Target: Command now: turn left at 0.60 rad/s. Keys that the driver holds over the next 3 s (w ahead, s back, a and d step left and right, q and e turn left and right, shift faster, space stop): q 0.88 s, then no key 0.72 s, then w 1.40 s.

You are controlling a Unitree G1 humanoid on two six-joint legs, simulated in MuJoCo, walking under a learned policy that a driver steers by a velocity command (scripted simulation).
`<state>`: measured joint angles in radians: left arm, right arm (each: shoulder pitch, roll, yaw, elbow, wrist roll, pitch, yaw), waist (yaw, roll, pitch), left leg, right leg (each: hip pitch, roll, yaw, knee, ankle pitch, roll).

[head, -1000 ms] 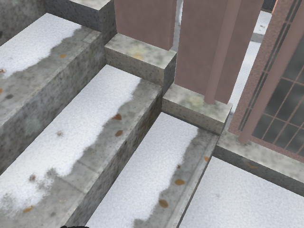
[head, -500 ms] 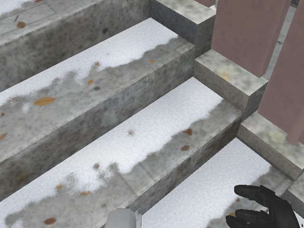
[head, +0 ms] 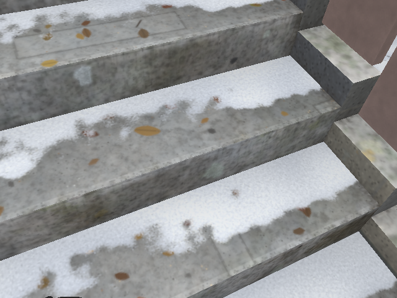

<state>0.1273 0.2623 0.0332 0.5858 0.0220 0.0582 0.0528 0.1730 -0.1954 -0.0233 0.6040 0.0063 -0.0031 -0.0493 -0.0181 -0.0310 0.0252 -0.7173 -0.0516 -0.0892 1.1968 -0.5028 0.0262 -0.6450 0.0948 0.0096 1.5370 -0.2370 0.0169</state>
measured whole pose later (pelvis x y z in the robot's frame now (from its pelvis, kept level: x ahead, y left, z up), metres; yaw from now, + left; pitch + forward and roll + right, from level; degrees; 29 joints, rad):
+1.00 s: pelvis -0.10 -0.09 -0.09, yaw +34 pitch +4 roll +0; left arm 0.20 0.28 0.06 0.68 0.00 0.04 0.04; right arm 0.06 -0.25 -0.05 0.58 -0.03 0.03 -0.01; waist 0.05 -0.01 -0.01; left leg -0.37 -0.03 0.01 0.62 -0.31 0.05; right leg -0.55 -0.10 -0.05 1.31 -0.52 0.10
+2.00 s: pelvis -0.05 -0.05 -0.08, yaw +37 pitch +1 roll +0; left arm 0.35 0.21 0.05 0.90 -0.05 -0.04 0.04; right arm 0.32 -0.21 -0.07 0.95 -0.01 -0.07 -0.01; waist -0.04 -0.02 -0.01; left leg -0.20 -0.04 0.05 0.48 -0.30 0.08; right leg -0.45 0.03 0.04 1.35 -0.47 -0.03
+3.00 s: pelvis +0.33 +0.27 +0.19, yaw +36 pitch +5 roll +4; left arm 0.34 0.19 0.03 0.98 0.05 -0.11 -0.05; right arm 0.23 -0.18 -0.02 1.03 -0.02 -0.07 0.01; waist 0.00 -0.05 -0.08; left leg -0.66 -0.06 0.18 0.97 -0.40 0.09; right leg -0.71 0.03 0.20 1.85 0.01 -0.15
